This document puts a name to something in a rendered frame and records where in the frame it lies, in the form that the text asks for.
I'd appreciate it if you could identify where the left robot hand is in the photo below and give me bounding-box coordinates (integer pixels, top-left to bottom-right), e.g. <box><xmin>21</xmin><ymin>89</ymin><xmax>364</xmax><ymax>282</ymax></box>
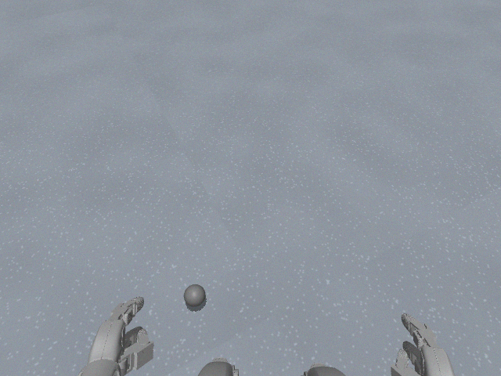
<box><xmin>88</xmin><ymin>297</ymin><xmax>153</xmax><ymax>376</ymax></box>

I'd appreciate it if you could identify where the ball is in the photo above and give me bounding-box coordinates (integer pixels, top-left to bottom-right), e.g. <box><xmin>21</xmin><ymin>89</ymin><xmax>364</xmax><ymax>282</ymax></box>
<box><xmin>184</xmin><ymin>284</ymin><xmax>205</xmax><ymax>307</ymax></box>

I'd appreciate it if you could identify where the left robot arm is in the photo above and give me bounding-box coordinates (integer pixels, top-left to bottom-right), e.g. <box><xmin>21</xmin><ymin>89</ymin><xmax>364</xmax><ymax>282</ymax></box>
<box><xmin>78</xmin><ymin>359</ymin><xmax>121</xmax><ymax>376</ymax></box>

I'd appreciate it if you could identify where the right robot hand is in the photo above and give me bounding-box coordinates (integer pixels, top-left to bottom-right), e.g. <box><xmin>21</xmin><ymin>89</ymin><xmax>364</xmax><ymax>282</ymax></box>
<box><xmin>391</xmin><ymin>313</ymin><xmax>455</xmax><ymax>376</ymax></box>

